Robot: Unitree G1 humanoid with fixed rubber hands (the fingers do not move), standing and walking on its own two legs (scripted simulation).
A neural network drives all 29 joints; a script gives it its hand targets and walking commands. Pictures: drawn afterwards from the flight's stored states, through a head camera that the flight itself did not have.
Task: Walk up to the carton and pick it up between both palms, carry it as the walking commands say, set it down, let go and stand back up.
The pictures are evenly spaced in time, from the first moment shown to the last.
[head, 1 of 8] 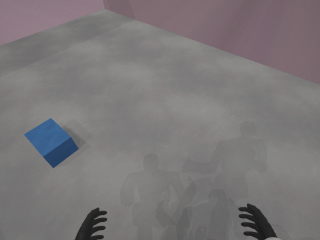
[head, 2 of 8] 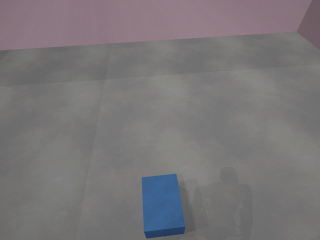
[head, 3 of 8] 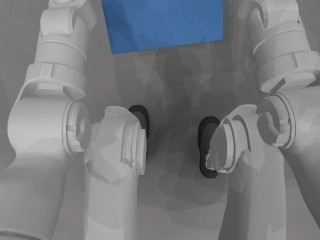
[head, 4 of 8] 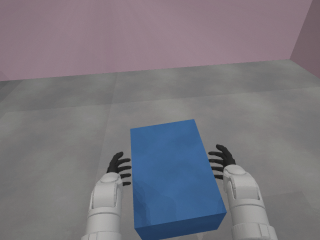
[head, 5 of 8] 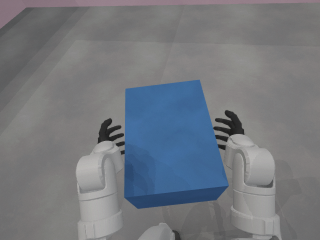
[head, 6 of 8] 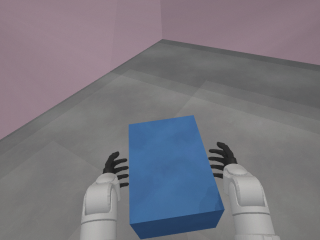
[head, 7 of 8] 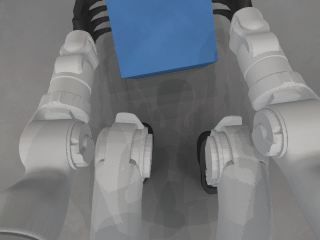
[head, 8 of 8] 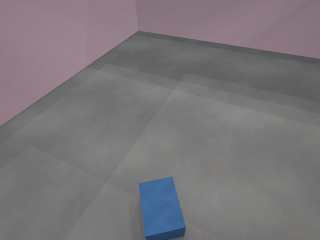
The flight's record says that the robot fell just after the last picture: no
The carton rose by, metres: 0.71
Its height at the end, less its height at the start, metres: +0.00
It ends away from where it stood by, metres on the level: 1.88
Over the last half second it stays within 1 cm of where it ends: yes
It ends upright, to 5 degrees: yes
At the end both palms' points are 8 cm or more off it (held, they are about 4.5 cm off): yes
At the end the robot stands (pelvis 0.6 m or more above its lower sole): yes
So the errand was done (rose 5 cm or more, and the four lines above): yes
